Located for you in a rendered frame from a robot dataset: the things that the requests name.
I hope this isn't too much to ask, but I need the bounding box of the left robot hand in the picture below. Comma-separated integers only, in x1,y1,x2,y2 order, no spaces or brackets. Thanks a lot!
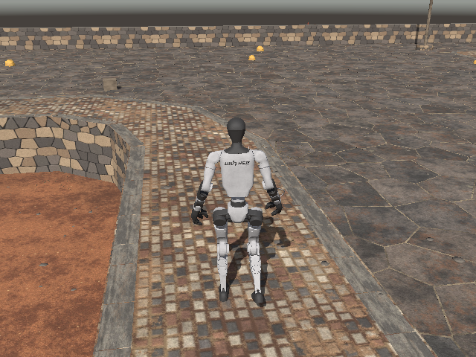
191,209,208,225

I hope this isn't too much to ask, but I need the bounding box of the right robot hand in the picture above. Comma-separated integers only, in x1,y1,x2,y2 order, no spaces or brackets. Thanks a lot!
265,202,283,216

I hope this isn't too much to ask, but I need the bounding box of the robot left upper arm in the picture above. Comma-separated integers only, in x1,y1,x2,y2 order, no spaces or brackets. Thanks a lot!
201,150,222,193

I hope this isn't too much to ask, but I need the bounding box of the left robot forearm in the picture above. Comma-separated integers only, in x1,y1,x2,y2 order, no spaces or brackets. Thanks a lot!
193,181,208,211

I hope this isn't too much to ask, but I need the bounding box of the robot left foot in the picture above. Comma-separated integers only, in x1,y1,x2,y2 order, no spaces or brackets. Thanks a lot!
219,283,229,302

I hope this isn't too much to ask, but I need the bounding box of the humanoid robot head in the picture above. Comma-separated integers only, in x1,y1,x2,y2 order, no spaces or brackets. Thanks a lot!
224,118,250,154

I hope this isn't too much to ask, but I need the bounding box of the right robot forearm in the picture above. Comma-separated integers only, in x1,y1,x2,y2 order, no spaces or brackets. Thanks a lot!
267,179,281,205

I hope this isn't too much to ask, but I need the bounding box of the robot right upper arm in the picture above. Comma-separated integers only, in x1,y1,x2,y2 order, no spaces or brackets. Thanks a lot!
252,149,274,190

